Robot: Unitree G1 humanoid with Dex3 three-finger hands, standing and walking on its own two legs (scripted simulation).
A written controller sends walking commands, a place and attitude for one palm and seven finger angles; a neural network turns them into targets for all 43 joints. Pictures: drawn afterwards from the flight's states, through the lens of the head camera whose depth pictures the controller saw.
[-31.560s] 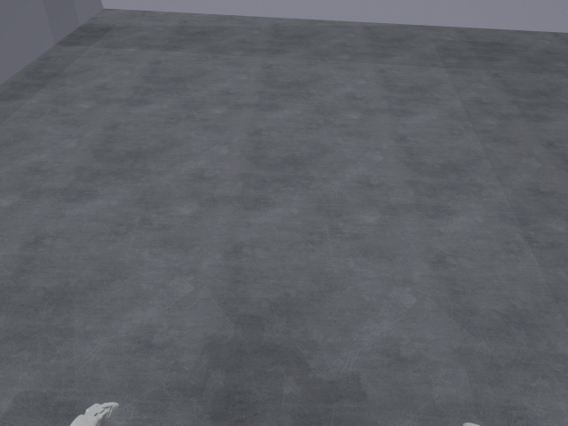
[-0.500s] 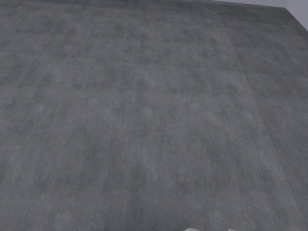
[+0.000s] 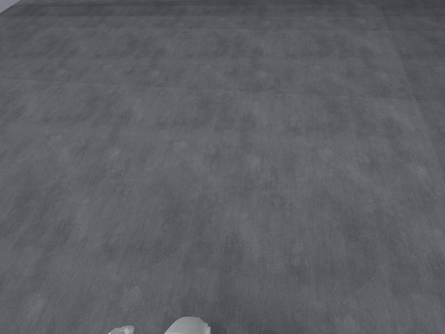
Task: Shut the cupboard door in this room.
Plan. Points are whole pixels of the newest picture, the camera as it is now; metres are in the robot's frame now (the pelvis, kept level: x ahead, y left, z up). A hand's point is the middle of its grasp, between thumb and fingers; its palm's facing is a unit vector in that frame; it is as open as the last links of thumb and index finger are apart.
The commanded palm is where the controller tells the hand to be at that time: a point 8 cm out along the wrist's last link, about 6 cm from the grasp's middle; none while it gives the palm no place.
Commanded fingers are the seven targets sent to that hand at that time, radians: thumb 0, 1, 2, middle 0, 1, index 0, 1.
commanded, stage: turn or walk to find it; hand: left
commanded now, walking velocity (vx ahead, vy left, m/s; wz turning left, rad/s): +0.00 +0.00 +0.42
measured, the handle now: out of the picture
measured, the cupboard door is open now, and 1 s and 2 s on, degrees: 90 90 90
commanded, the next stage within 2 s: none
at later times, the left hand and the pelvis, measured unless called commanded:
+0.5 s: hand out of the picture -0.02 +0.26 -0.18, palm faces +0.28 -0.93 -0.24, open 7.4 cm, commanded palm none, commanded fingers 0.00 0.90 0.90 -0.20 -0.30 -0.20 -0.30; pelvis -0.01 +0.05 +0.00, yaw +13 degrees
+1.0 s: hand out of the picture +0.00 +0.19 -0.14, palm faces +0.43 -0.86 -0.28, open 7.4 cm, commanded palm none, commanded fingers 0.00 0.90 0.90 -0.20 -0.30 -0.20 -0.30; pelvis +0.00 -0.02 +0.00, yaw +26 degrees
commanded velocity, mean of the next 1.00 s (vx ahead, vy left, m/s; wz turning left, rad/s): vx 0.00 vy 0.00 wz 0.42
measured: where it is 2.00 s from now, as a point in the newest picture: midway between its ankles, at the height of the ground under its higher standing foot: outside the picture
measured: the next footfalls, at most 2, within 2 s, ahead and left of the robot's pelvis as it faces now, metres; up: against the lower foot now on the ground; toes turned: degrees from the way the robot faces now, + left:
left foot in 0.32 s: +0.00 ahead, +0.15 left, +0.00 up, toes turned +14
right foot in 0.78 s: +0.07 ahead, -0.08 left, +0.00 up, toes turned +14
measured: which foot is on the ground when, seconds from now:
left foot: up 0.00-0.30, down 0.32-0.78, up 0.80-1.00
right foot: down 0.00-0.32, up 0.34-0.76, down 0.78-1.00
